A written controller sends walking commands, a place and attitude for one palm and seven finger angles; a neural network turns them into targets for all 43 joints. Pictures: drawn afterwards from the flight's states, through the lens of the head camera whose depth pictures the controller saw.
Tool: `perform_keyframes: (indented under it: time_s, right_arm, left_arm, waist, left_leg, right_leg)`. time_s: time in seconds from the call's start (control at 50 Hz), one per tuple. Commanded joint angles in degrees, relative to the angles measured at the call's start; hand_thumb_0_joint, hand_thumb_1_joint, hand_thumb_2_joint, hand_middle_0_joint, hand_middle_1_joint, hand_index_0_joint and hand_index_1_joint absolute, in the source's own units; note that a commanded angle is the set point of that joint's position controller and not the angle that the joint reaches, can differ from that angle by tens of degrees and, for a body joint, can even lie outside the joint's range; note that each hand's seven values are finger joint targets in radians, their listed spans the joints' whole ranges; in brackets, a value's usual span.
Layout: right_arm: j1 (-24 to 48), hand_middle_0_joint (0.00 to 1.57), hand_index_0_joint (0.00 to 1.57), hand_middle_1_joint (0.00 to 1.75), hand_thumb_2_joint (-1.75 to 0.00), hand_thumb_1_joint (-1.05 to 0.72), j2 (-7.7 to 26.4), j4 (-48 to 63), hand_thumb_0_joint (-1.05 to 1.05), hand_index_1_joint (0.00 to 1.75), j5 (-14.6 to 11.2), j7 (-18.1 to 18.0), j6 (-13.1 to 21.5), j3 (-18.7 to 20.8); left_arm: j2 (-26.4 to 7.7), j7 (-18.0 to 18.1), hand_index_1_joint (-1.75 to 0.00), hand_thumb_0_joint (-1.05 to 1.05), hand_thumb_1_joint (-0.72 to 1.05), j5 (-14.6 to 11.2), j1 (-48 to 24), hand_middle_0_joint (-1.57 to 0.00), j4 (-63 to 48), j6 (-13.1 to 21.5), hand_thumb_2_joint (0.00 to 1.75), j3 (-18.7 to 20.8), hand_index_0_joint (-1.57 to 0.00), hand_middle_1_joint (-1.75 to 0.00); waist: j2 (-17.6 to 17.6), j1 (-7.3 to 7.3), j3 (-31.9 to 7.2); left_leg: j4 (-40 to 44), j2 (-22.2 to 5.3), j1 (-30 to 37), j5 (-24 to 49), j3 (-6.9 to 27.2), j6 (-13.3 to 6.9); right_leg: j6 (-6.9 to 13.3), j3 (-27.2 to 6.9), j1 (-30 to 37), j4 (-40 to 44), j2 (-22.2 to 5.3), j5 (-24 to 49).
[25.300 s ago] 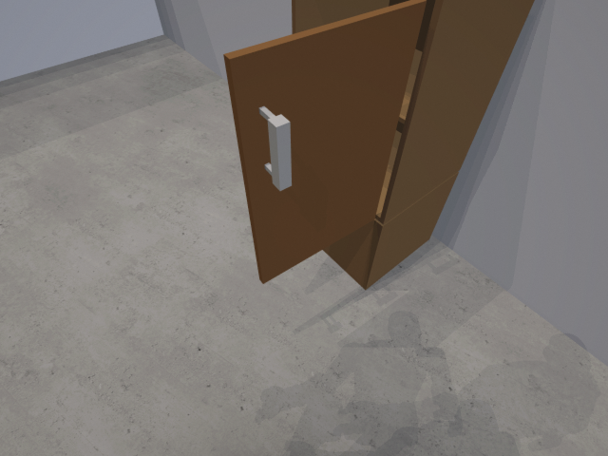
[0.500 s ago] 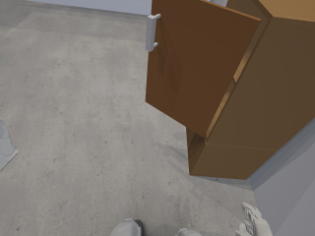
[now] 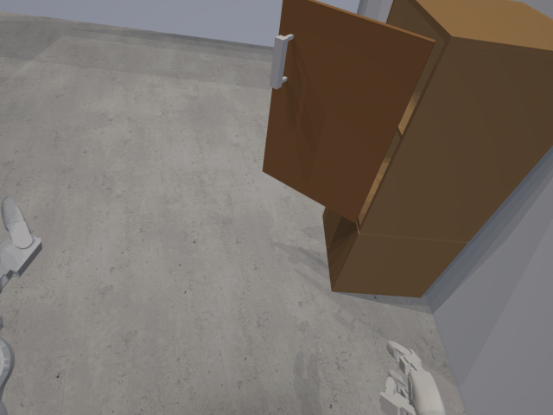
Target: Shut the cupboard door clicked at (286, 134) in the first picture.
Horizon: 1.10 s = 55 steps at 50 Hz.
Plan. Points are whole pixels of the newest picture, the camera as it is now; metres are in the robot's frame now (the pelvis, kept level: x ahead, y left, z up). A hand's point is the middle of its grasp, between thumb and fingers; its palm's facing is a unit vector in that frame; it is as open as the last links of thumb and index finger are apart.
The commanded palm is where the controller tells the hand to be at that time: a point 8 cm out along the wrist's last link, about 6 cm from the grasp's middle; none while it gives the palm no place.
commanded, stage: stop stepping back and stand still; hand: left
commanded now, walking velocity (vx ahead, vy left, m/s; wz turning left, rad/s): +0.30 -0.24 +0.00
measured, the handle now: (282, 61) +0.97 +0.02 +0.10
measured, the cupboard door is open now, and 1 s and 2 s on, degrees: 55 55 55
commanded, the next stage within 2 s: let the arm hang, fingers relaxed in 0.98 s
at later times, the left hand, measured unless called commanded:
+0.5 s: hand out of the picture +0.17 +0.28 +0.17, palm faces +0.47 -0.84 -0.27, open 7.5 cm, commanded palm +0.11 +0.33 +0.18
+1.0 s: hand out of the picture +0.19 +0.32 +0.15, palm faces +0.39 -0.79 -0.47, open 7.4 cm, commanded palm +0.14 +0.35 +0.18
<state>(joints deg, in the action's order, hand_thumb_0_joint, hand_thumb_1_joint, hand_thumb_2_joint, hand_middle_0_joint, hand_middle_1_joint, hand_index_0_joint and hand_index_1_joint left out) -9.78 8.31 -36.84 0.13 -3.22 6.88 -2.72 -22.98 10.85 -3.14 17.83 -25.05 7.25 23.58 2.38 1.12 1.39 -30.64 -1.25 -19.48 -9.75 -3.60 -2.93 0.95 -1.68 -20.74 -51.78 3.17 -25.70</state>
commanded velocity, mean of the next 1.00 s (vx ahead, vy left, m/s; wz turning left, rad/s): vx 0.08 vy -0.05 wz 0.00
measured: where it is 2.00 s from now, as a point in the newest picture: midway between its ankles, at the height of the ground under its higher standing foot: outside the picture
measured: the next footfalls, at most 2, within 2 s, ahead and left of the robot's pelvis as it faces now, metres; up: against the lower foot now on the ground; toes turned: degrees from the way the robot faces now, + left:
right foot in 0.26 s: -0.01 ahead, -0.05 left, +0.00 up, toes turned -7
left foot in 0.54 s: +0.03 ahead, +0.19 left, +0.00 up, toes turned +5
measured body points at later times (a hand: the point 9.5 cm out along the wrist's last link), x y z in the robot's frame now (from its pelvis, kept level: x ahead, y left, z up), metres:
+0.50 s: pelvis -0.04 +0.03 +0.00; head -0.08 +0.06 +0.44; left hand +0.14 +0.33 +0.18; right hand +0.06 -0.24 -0.09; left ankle +0.00 +0.18 -0.71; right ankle -0.10 -0.06 -0.73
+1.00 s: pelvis -0.01 +0.05 +0.00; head -0.01 +0.06 +0.45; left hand +0.17 +0.36 +0.18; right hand +0.14 -0.19 -0.09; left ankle -0.01 +0.18 -0.73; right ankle -0.05 -0.04 -0.73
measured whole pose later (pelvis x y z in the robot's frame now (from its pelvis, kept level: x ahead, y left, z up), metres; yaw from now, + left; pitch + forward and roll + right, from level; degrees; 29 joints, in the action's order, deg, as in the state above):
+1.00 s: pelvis -0.01 +0.05 +0.00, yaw -2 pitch +1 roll +0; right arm -11.9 11.3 -36.0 -1.0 -4.3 1.8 -0.4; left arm -24.0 9.9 -2.8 33.8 -28.0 7.5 23.3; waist 0.8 0.3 -1.0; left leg -31.1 -4.7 -15.4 -16.2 -6.3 1.2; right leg 1.1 4.6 -11.9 -29.7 0.0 -18.5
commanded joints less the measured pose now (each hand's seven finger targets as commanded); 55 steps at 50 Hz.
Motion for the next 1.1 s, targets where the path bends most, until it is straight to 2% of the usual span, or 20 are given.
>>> perform_keyframes:
  time_s: [0.0,0.06,0.16,0.18,0.2,0.22,0.24,0.28,0.32,0.38,0.48,0.5,0.54,0.6,0.66,0.8,0.94,1.04,1.06,1.08]
  right_arm:
    - [5.4,0.2,0.2,0.3,-0.9,-0.9,9.8,11.8,0.0,0.3,-0.3,0.7,0.2,4.8]
    - [4.2,0.2,0.2,0.3,-0.9,-0.9,8.9,12.4,0.0,0.3,0.3,0.3,-2.1,4.6]
    - [1.9,0.2,0.2,0.3,-0.9,-0.9,8.5,11.1,0.0,0.3,0.5,-1.8,-3.8,4.8]
    - [1.2,0.2,0.2,0.3,-0.9,-0.9,8.2,10.3,0.0,0.3,0.1,-1.8,-4.0,4.9]
    - [0.9,0.2,0.2,0.3,-0.9,-0.9,8.3,9.7,0.0,0.3,-0.6,-1.4,-4.3,5.2]
    - [1.8,0.2,0.2,0.3,-0.9,-0.9,9.8,9.6,0.0,0.3,-0.9,-1.3,-4.0,5.9]
    - [2.0,0.2,0.2,0.3,-0.9,-0.9,11.1,8.6,0.0,0.3,0.0,-1.3,-3.2,5.7]
    - [1.7,0.2,0.2,0.3,-0.9,-0.9,9.6,7.8,0.0,0.3,-0.4,-0.3,-2.4,5.3]
    - [2.6,0.2,0.2,0.3,-0.9,-0.9,11.3,8.0,0.0,0.3,-0.6,-1.4,-2.9,6.5]
    - [5.5,0.2,0.2,0.3,-0.9,-0.9,10.3,7.3,0.0,0.3,0.0,-2.8,-1.9,5.2]
    - [2.2,0.2,0.2,0.3,-0.9,-0.9,9.9,7.8,0.0,0.3,0.1,-4.0,0.2,5.1]
    - [0.6,0.2,0.2,0.3,-0.9,-0.9,10.0,8.3,0.0,0.3,0.0,-4.0,0.3,5.2]
    - [0.6,0.2,0.2,0.3,-0.9,-0.9,10.9,10.3,0.0,0.3,0.0,-3.1,-0.2,5.6]
    - [0.5,0.2,0.2,0.3,-0.9,-0.9,9.7,8.4,0.0,0.3,0.5,-1.2,0.0,4.9]
    - [-0.3,0.2,0.2,0.3,-0.9,-0.9,10.3,8.9,0.0,0.3,-0.7,-0.1,0.2,5.3]
    - [-0.5,0.2,0.2,0.3,-0.9,-0.9,9.0,9.4,0.0,0.3,-1.8,-0.2,-1.8,5.0]
    - [1.9,0.2,0.2,0.3,-0.9,-0.9,9.0,9.7,0.0,0.3,-1.4,-2.0,-2.2,4.6]
    - [2.2,0.2,0.2,0.3,-0.9,-0.9,9.5,10.0,0.0,0.3,-1.5,-1.9,-2.0,4.8]
    - [7.0,0.2,0.2,0.3,-0.9,-0.9,20.9,1.0,0.0,0.3,-0.7,3.9,1.1,6.9]
    - [3.0,0.2,0.2,0.3,-0.9,-0.9,18.2,0.5,0.0,0.3,-0.7,3.9,-1.4,7.4]
  left_arm:
    - [-11.6,-1.5,-0.3,0.0,0.9,-0.1,14.9,-0.2,-23.2,4.8,0.9,6.2,-0.2,-0.3]
    - [-13.8,-0.9,-0.3,0.0,0.9,0.1,19.3,-0.2,-22.8,4.5,0.9,8.6,-0.2,-0.3]
    - [-16.6,-0.1,-0.3,0.0,0.9,-0.5,15.9,-0.2,-16.7,1.5,0.9,10.5,-0.2,-0.3]
    - [-16.8,-0.1,-0.3,0.0,0.9,-0.2,16.0,-0.2,-14.1,0.8,0.9,10.4,-0.2,-0.3]
    - [-15.8,-0.1,-0.3,0.0,0.9,0.1,13.7,-0.2,-13.4,0.5,0.9,9.2,-0.2,-0.3]
    - [-17.1,-0.1,-0.3,0.0,0.9,0.0,10.6,-0.2,-14.2,1.6,0.9,10.1,-0.2,-0.3]
    - [-17.9,0.1,-0.3,0.0,0.9,-0.3,7.7,-0.2,-13.9,2.9,0.9,11.5,-0.2,-0.3]
    - [-15.3,0.0,-0.3,0.0,0.9,1.0,1.7,-0.2,-12.8,5.1,0.9,8.9,-0.2,-0.3]
    - [-10.5,-0.5,-0.3,0.0,0.9,1.5,2.6,-0.2,-9.0,3.9,0.9,3.3,-0.2,-0.3]
    - [-11.5,0.2,-0.3,0.0,0.9,2.4,-5.7,-0.2,-14.5,4.9,0.9,1.0,-0.2,-0.3]
    - [-15.7,1.7,-0.3,0.0,0.9,2.1,-0.3,-0.2,-20.2,6.1,0.9,6.5,-0.2,-0.3]
    - [-15.4,1.6,-0.3,0.0,0.9,1.4,3.1,-0.2,-21.6,6.6,0.9,7.8,-0.2,-0.3]
    - [-16.4,1.6,-0.3,0.0,0.9,0.7,7.2,-0.2,-24.2,7.8,0.9,10.6,-0.2,-0.3]
    - [-15.5,0.1,-0.3,0.0,0.9,0.1,11.9,-0.2,-19.7,6.6,0.9,12.3,-0.2,-0.3]
    - [-13.7,-0.3,-0.3,0.0,0.9,-0.1,15.3,-0.2,-17.2,6.3,0.9,11.5,-0.2,-0.3]
    - [-12.2,0.0,-0.3,0.0,0.9,-0.7,19.4,-0.2,-13.2,4.5,0.9,9.4,-0.2,-0.3]
    - [-13.1,0.6,-0.3,0.0,0.9,0.4,11.6,-0.2,-17.0,5.0,0.9,8.2,-0.2,-0.3]
    - [-11.4,0.7,-0.3,0.0,0.9,0.7,11.2,-0.2,-14.8,5.2,0.9,6.9,-0.2,-0.3]
    - [-1.5,-8.3,-0.3,0.0,0.9,5.1,8.2,-0.2,28.4,-3.1,0.9,-18.5,-0.2,-0.3]
    - [-0.2,-9.9,-0.3,0.0,0.9,4.6,7.3,-0.2,30.0,-7.0,0.9,-17.9,-0.2,-0.3]
  waist:
    - [-16.7,-2.07,-8.8]
    - [-20.2,-1.45,-6.6]
    - [-13.1,-1.1,-8.0]
    - [-7.4,-0.76,-8.5]
    - [3.6,-0.68,-6.2]
    - [8.8,-1.08,-1.7]
    - [6.0,0.04,2.9]
    - [8.6,1.1,-4.0]
    - [3.9,0.44,3.8]
    - [-1.7,-0.12,7.8]
    - [-4.3,-0.54,0.2]
    - [-9.5,-0.14,-3.2]
    - [-21.1,-0.5,-7.8]
    - [-16.2,-0.02,-5.7]
    - [-13.0,-0.14,-7.7]
    - [1.4,0.82,-13.7]
    - [-5.9,0.05,-10.9]
    - [-6.8,-0.37,-6.7]
    - [-7.5,0.87,-0.6]
    - [-6.6,0.65,-5.3]
  left_leg:
    - [27.5,-12.0,-1.5,-32.1,12.0,6.8]
    - [27.5,-11.5,-5.4,-30.1,6.4,4.4]
    - [15.7,-7.7,-8.2,-23.8,1.9,6.8]
    - [4.7,-4.5,-10.8,-22.5,-1.4,6.3]
    - [-14.1,-1.8,-13.6,-18.1,-3.3,4.9]
    - [-30.2,-0.5,-21.1,-17.6,2.8,3.7]
    - [-38.4,-1.3,-23.2,-14.3,5.2,4.3]
    - [-35.9,-4.7,-21.1,-11.3,6.3,4.7]
    - [-33.1,-5.6,-17.1,-7.6,4.6,4.2]
    - [-22.0,-5.1,-8.8,-11.1,0.2,3.2]
    - [1.7,-1.2,6.8,-6.8,-5.3,2.8]
    - [6.0,-2.8,11.8,-5.5,-2.3,1.8]
    - [8.7,-16.7,21.4,18.4,19.0,-4.3]
    - [8.7,-16.3,10.6,21.9,13.2,-3.0]
    - [3.3,-12.7,6.4,19.8,3.4,0.6]
    - [-2.5,-4.7,3.4,11.0,-0.8,3.5]
    - [1.9,-5.7,8.0,15.2,0.0,2.4]
    - [4.5,-5.3,3.8,3.9,1.1,2.3]
    - [-2.3,-6.5,1.1,12.1,0.9,2.3]
    - [-0.1,-6.7,4.2,11.0,1.3,2.6]
  right_leg:
    - [0.2,6.8,5.3,-2.0,2.8,5.5]
    - [0.6,10.7,10.3,5.1,3.1,4.7]
    - [3.1,12.6,25.0,26.6,3.1,-2.9]
    - [5.5,7.3,25.9,30.2,-1.9,-3.1]
    - [10.1,-6.9,18.4,35.7,-13.2,-6.3]
    - [15.3,-24.5,10.9,44.2,-24.8,-12.6]
    - [16.2,-24.0,4.6,45.6,-26.5,-9.0]
    - [13.9,-17.0,7.0,41.5,-23.0,-13.1]
    - [12.1,-14.9,-1.7,42.5,-20.2,-17.8]
    - [11.1,-8.4,-6.7,42.1,-19.5,-15.6]
    - [7.7,0.1,2.0,28.9,-12.9,-2.5]
    - [5.2,2.7,2.9,19.4,-9.8,5.8]
    - [0.0,6.3,-6.9,5.6,-2.6,-1.2]
    - [-1.2,5.1,1.1,12.7,-3.2,0.5]
    - [-1.5,5.5,10.9,25.4,-3.0,18.6]
    - [1.6,-3.3,17.7,22.8,-11.3,52.1]
    - [-0.8,-0.1,13.5,24.0,-8.4,41.5]
    - [-0.5,-0.7,11.9,27.8,-7.6,26.8]
    - [0.2,4.0,4.7,21.7,-12.4,33.8]
    - [0.3,0.4,4.3,24.3,-11.1,30.7]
